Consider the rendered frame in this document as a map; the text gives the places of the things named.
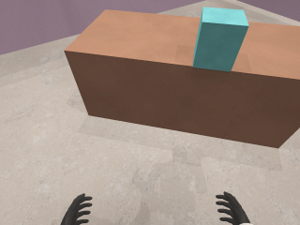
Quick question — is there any left robot hand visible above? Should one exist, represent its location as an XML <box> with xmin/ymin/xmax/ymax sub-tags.
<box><xmin>60</xmin><ymin>193</ymin><xmax>93</xmax><ymax>225</ymax></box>

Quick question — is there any carton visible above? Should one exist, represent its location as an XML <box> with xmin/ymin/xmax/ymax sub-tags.
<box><xmin>192</xmin><ymin>7</ymin><xmax>249</xmax><ymax>72</ymax></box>

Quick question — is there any right robot hand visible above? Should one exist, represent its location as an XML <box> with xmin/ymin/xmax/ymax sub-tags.
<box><xmin>216</xmin><ymin>191</ymin><xmax>250</xmax><ymax>225</ymax></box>

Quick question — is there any pedestal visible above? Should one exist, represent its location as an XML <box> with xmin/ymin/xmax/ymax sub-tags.
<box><xmin>64</xmin><ymin>9</ymin><xmax>300</xmax><ymax>149</ymax></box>

